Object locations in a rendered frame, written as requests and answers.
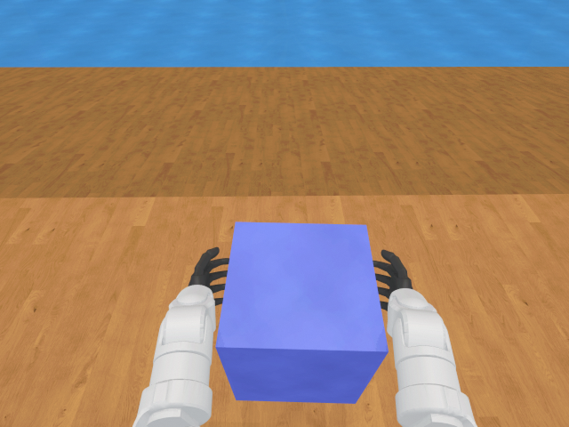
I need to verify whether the robot right hand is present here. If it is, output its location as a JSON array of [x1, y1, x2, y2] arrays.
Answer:
[[373, 250, 413, 311]]

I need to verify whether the left robot forearm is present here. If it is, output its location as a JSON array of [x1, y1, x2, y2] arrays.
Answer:
[[132, 285, 216, 427]]

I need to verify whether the robot left hand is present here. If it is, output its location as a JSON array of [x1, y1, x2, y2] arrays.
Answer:
[[188, 247, 229, 306]]

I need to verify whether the carton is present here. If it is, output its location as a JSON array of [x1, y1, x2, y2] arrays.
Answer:
[[215, 222, 389, 404]]

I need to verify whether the right robot forearm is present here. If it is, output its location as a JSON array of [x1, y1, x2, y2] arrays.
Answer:
[[387, 288, 477, 427]]

